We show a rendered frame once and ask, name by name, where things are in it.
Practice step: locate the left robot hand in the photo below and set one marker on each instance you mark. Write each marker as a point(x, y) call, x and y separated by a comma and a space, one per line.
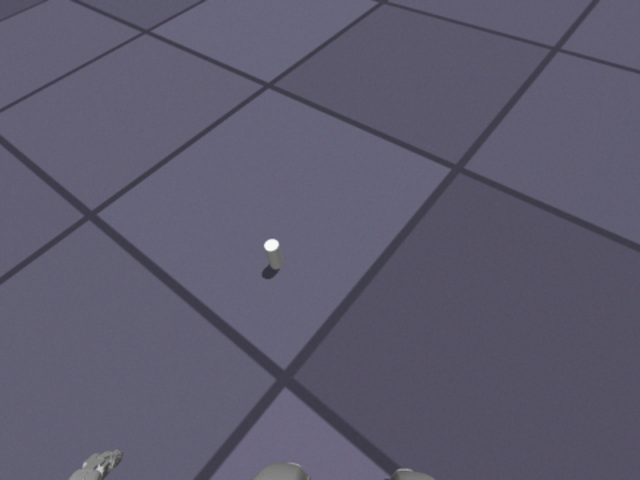
point(98, 466)

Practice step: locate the can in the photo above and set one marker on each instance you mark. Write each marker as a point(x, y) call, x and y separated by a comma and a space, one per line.
point(274, 254)

